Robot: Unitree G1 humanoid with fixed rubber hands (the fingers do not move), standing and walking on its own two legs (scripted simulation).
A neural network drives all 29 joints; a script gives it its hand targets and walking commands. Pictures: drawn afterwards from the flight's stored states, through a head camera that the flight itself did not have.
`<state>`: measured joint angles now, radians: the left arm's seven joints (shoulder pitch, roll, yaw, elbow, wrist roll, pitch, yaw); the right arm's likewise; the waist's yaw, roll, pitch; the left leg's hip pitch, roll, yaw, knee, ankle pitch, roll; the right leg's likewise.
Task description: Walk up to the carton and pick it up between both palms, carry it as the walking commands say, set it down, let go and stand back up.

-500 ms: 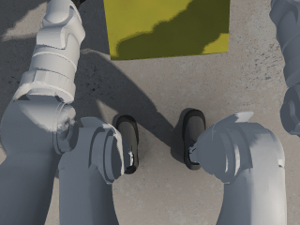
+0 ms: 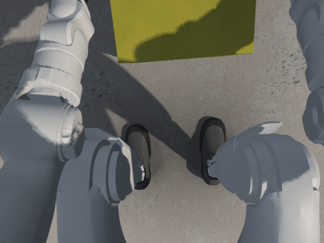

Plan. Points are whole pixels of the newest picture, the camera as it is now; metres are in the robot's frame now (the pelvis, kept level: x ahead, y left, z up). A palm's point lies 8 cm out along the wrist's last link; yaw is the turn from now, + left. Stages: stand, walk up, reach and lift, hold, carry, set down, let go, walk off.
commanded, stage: reach and lift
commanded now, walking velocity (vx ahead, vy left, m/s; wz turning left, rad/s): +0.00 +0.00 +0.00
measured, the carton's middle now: out of the picture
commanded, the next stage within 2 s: none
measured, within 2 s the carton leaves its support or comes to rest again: leaves its support in 1.22 s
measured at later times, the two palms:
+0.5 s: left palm out of the picture +0.55 +0.13 -0.18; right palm out of the picture +0.55 -0.20 -0.19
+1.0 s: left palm out of the picture +0.56 +0.13 -0.18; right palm out of the picture +0.55 -0.20 -0.19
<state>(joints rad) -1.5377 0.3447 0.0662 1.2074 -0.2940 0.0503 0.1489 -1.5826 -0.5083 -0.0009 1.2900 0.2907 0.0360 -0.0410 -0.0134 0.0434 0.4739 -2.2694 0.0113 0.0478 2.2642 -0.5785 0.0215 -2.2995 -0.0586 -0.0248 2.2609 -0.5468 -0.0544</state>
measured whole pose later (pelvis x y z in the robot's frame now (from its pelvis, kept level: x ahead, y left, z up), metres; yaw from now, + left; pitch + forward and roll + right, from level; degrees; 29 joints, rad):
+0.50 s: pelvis +0.00 +0.00 +0.01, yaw +0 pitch +33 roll +2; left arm -1.59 0.31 0.03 1.23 -0.31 0.02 0.18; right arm -1.65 -0.44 0.08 1.31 0.29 0.01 -0.08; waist -0.02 0.05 0.52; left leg -2.25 0.00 0.04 2.24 -0.56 0.01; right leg -2.28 -0.06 -0.02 2.24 -0.54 -0.06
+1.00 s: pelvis +0.00 +0.00 -0.01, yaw +1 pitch +32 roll +2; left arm -1.58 0.31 0.16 1.19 -0.19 0.12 0.09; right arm -1.63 -0.45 -0.02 1.25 0.20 0.13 0.02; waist -0.02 0.06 0.51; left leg -2.26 -0.02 0.04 2.28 -0.57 0.01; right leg -2.29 -0.07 -0.02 2.29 -0.56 -0.06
